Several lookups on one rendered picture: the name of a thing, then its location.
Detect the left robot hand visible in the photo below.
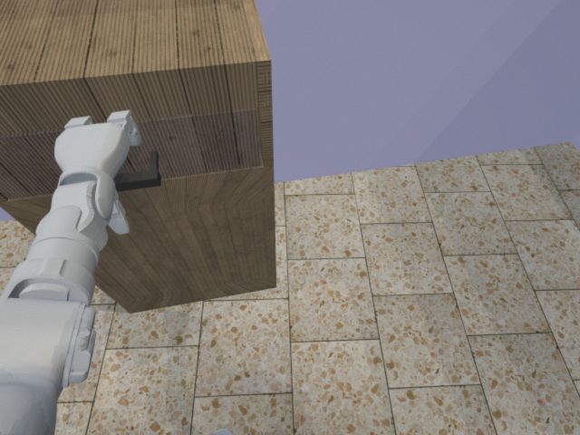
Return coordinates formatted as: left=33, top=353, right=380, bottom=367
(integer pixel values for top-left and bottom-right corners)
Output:
left=54, top=110, right=141, bottom=235

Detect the robot left upper arm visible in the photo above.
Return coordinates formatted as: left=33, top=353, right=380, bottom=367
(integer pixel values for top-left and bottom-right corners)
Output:
left=0, top=298, right=96, bottom=435

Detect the cabinet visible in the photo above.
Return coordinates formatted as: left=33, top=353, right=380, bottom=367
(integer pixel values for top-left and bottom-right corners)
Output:
left=0, top=0, right=276, bottom=314

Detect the handle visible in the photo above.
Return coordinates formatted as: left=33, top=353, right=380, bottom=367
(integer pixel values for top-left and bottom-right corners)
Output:
left=114, top=150, right=161, bottom=192

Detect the left robot forearm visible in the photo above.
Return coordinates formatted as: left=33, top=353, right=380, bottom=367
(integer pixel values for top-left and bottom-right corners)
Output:
left=0, top=167, right=115, bottom=307

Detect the drawer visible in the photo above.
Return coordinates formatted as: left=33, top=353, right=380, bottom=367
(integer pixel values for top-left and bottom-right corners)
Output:
left=0, top=107, right=261, bottom=199

